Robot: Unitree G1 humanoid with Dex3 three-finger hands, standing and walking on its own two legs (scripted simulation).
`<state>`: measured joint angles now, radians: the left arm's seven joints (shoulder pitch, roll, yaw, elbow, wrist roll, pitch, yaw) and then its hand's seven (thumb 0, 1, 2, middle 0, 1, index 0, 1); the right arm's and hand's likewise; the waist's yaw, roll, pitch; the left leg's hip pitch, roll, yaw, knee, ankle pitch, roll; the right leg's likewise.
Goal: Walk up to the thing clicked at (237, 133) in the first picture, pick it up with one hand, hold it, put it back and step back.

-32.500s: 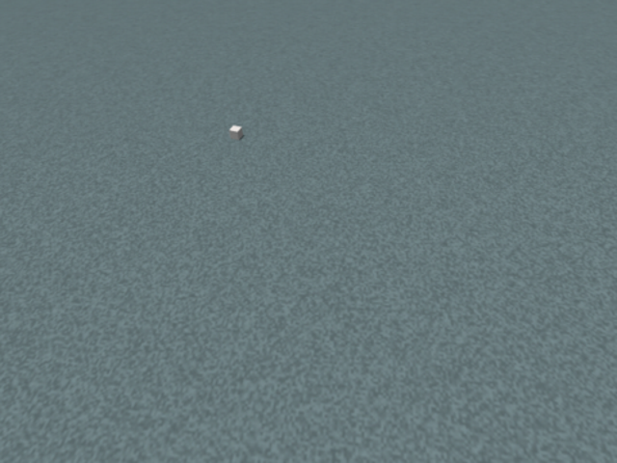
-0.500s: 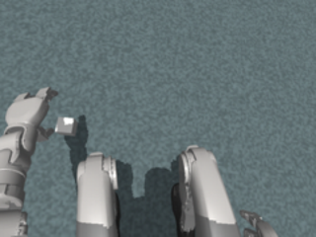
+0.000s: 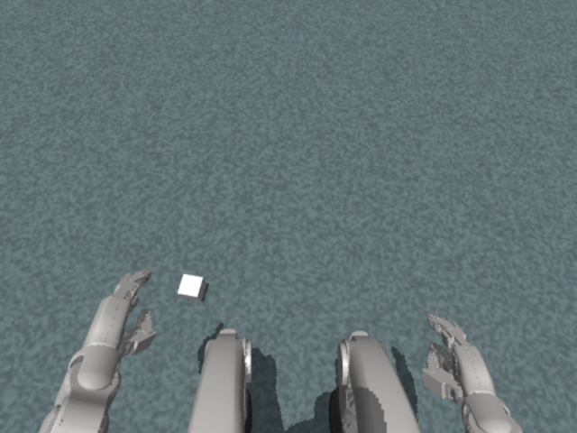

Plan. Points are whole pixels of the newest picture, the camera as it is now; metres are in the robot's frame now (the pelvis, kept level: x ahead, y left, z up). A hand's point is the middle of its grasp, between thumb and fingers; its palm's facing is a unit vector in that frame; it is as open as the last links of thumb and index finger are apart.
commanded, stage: home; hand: left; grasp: from above
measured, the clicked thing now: (192, 288) +0.46 +0.27 -0.52
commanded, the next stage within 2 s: none
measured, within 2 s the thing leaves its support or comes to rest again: neither
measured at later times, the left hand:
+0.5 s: hand (101, 345) +0.23 +0.19 +0.12, palm faces +0.11 -0.97 -0.20, open 7.4 cm
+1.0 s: hand (96, 359) +0.22 +0.19 +0.12, palm faces +0.11 -0.97 -0.20, open 7.4 cm
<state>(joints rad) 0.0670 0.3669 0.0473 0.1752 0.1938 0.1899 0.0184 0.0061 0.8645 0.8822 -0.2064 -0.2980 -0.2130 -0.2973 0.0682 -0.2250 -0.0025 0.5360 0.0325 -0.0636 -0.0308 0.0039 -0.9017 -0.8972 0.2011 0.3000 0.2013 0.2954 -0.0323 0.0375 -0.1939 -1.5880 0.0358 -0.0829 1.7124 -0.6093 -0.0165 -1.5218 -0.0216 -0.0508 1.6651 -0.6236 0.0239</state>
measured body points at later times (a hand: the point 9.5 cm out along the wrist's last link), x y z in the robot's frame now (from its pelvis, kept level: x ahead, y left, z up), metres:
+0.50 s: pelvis +0.07 +0.00 +0.16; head +0.09 +0.01 +0.61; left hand +0.22 +0.24 +0.13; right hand +0.22 -0.24 +0.09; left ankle +0.08 +0.13 -0.51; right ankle +0.07 -0.14 -0.51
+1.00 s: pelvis +0.07 +0.00 +0.17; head +0.08 +0.00 +0.62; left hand +0.21 +0.24 +0.14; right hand +0.25 -0.24 +0.11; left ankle +0.08 +0.13 -0.51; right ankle +0.07 -0.14 -0.51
